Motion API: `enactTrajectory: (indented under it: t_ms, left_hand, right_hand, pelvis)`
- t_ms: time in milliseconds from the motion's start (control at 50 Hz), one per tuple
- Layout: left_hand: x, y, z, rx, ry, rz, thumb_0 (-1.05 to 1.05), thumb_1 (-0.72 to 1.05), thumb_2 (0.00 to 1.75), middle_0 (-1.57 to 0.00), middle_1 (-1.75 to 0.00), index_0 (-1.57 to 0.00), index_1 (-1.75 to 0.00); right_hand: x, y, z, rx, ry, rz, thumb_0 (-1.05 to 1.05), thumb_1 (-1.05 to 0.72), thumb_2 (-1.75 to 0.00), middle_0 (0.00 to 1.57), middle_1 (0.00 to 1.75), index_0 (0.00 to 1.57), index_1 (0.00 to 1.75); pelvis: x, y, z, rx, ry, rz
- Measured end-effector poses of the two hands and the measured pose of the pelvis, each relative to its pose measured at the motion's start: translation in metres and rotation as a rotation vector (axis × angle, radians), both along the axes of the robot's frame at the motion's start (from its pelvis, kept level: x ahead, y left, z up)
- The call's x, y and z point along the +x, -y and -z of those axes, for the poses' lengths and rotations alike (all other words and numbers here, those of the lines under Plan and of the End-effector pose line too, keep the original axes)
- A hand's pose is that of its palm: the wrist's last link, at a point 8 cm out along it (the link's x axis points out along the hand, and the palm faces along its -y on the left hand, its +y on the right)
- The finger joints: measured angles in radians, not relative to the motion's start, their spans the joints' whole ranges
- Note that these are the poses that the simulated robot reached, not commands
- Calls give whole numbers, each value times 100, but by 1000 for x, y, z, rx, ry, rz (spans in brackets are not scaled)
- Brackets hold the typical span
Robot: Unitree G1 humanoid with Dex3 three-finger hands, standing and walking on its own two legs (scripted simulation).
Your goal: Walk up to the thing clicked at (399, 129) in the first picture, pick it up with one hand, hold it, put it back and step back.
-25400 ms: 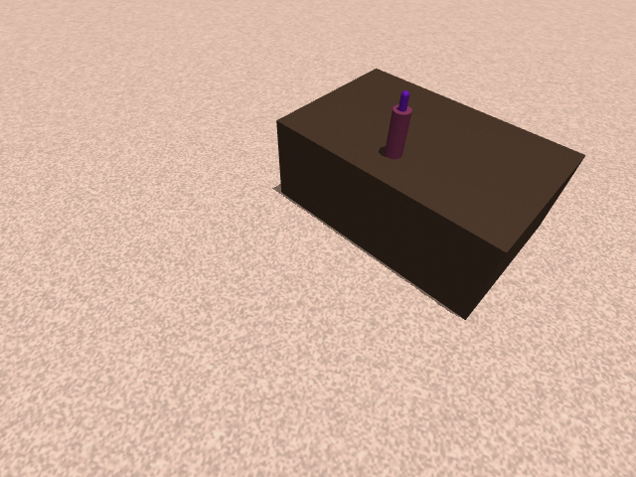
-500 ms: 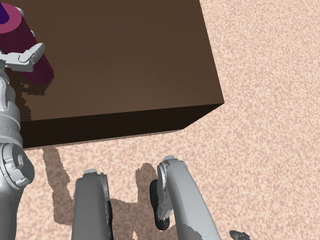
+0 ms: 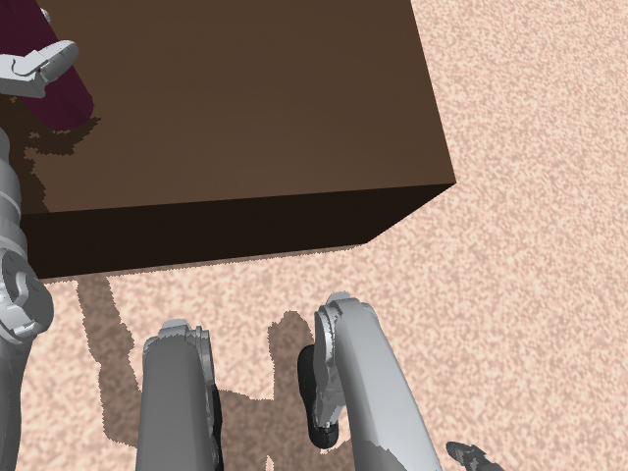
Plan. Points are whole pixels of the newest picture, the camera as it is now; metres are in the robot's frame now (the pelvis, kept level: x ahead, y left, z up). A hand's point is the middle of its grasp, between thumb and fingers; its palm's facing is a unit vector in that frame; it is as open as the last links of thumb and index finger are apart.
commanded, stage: open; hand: left
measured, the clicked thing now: (9, 29) +0.58 +0.24 +0.04
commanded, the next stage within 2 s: withdraw in 0.26 s
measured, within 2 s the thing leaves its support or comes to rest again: neither
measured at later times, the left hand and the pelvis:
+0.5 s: hand (17, 31) +0.58 +0.23 +0.03, palm faces +0.19 -0.98 -0.03, open 14.9 cm; pelvis +0.01 +0.00 +0.00, yaw +0 degrees
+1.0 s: hand out of the picture +0.61 +0.29 +0.17, palm faces +0.24 -0.96 -0.18, open 17.0 cm; pelvis +0.03 +0.01 +0.12, yaw -1 degrees
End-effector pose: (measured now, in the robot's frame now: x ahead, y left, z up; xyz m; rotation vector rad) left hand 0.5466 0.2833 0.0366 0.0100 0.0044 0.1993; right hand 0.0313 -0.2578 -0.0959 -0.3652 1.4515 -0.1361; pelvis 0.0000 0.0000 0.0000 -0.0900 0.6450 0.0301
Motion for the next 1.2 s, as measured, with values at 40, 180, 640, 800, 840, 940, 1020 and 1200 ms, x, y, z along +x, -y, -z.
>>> enactTrajectory:
  t_ms: [40,180,640,800,840,940,1020,1200]
  left_hand:
    - [1,0,0,7,-6,5,-1,-31,86,-83,-95,-84,-93]
    - [5,4,6,-3,-27,12,-1,-33,59,-78,-77,-80,-75]
    - [8,-26,-32,17,25,-70,-1,-46,20,-29,-25,-30,-24]
    - [13,-55,-119,52,-15,-69,-1,-48,18,-20,-20,-21,-19]
    - [18,-56,-135,37,-42,-47,-1,-49,16,-17,-18,-19,-17]
    - [29,-53,-152,94,-183,-39,-1,-49,12,-11,-12,-12,-11]
    - [29,-57,-152,113,-300,-82,-1,-48,10,-8,-10,-9,-9]
    - [10,-100,-212,127,-345,-271,-1,-43,12,-7,-8,-8,-8]
  right_hand:
    - [1,1,0,-6,2,-1,0,-91,-89,21,30,21,30]
    - [3,3,-3,-22,3,0,0,-91,-89,21,30,21,30]
    - [10,0,-8,-11,0,38,0,-91,-90,21,30,21,30]
    - [15,-3,-57,-19,26,49,0,-91,-90,21,30,21,30]
    - [12,-2,-73,-31,26,54,0,-90,-90,21,30,21,30]
    - [-1,2,-110,-58,-10,77,0,-88,-89,21,30,21,30]
    - [-12,0,-139,-57,-48,117,0,-86,-89,20,30,21,30]
    - [-23,-17,-197,-46,-75,171,0,-84,-87,20,29,20,29]
  pelvis:
    - [-1,0,1,-1,-1,-1]
    - [1,-1,0,-5,-8,-1]
    - [8,-1,-13,3,-1,3]
    - [15,-1,-61,2,46,-2]
    - [17,-2,-74,-3,56,-4]
    - [22,-6,-102,-9,76,-3]
    - [27,-9,-126,-7,87,8]
    - [47,-11,-178,-5,166,2]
